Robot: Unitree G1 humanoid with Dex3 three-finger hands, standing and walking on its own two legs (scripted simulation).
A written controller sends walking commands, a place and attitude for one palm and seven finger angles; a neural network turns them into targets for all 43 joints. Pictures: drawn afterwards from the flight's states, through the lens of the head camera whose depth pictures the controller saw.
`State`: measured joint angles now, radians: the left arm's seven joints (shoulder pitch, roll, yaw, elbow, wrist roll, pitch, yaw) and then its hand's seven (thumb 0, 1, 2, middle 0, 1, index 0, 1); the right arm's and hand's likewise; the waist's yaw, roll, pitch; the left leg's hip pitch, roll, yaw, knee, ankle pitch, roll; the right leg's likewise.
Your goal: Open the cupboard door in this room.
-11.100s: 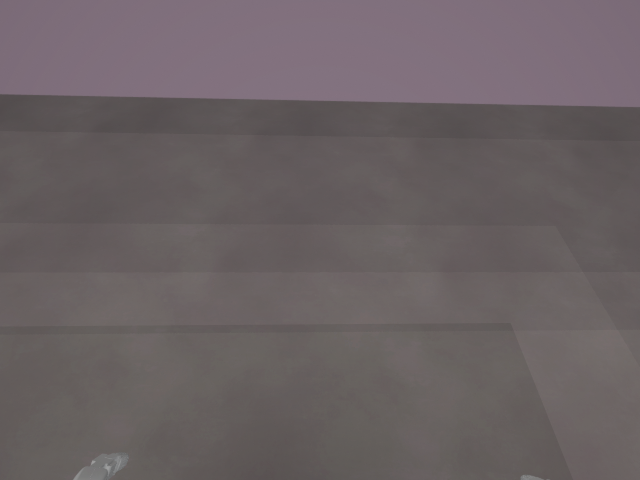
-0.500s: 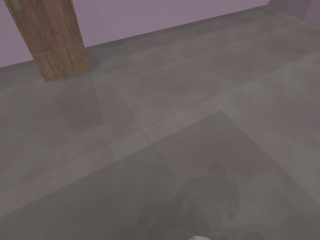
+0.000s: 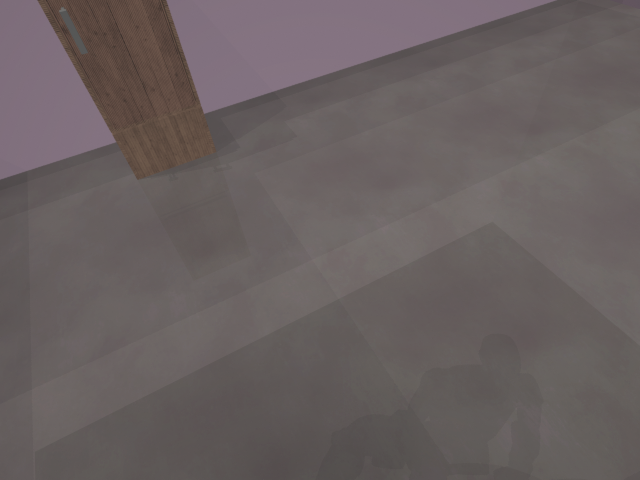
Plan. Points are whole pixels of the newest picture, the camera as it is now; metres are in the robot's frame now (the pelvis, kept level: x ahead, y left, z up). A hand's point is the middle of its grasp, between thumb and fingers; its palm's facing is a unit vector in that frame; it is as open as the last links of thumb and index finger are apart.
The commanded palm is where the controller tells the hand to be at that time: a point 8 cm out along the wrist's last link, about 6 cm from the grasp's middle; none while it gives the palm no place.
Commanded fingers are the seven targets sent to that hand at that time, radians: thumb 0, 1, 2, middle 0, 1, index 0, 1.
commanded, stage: stand and wait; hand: left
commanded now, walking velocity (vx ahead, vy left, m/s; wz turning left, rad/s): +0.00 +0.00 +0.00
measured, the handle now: (73, 30) +1.55 +1.01 -0.04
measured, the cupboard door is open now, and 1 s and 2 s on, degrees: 0 0 0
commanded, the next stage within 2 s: turn or walk to find it in 0.02 s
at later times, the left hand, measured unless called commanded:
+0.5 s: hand out of the picture -0.05 +0.25 -0.17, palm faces +0.25 -0.94 -0.24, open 7.4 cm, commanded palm none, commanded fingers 0.00 0.90 0.90 -0.20 -0.30 -0.20 -0.30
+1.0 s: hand out of the picture -0.08 +0.16 -0.16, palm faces +0.33 -0.90 -0.27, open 7.3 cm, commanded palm none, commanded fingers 0.00 0.90 0.90 -0.20 -0.30 -0.20 -0.30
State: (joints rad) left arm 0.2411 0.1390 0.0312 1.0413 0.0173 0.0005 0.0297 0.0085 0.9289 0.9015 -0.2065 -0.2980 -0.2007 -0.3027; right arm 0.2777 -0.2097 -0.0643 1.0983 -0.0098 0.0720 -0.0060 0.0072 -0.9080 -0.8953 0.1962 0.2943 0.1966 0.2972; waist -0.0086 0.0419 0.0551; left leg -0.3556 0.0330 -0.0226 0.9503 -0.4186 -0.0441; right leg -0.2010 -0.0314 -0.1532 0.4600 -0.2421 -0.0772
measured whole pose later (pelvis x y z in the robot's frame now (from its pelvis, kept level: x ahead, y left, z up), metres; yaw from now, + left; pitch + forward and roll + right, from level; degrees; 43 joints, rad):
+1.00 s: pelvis -0.06 -0.03 +0.00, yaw +19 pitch -1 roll +2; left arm 0.23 0.15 0.02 1.02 0.02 -0.01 0.03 0.01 0.93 0.90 -0.21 -0.30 -0.20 -0.30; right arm 0.23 -0.23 -0.07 1.07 -0.01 0.07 0.00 0.01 -0.91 -0.90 0.20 0.29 0.20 0.30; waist -0.01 0.04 0.06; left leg -0.39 0.02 -0.04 1.01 -0.41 -0.06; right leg -0.18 -0.03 -0.13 0.46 -0.28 -0.06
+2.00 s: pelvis -0.10 -0.07 +0.00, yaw +43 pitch +0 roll +3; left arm 0.21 0.15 0.03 0.95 0.02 0.01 0.02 0.01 0.91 0.90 -0.21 -0.30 -0.20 -0.30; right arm 0.26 -0.27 -0.09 1.01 -0.02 0.09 0.02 0.01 -0.91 -0.90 0.20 0.29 0.20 0.30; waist -0.03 0.05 0.06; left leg -0.49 0.03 -0.04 1.16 -0.34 -0.07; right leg -0.20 -0.09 -0.18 0.48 -0.28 -0.04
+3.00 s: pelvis -0.10 -0.07 +0.00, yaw +59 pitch -1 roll +2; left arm 0.22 0.15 0.02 1.03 0.02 -0.01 0.03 0.01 0.92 0.90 -0.21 -0.30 -0.20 -0.30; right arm 0.25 -0.22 -0.06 1.09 -0.01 0.07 0.00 0.01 -0.91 -0.90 0.20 0.29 0.20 0.30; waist -0.01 0.04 0.06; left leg -0.35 0.04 -0.01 0.89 -0.42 -0.05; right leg -0.20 -0.05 -0.15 0.47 -0.27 -0.05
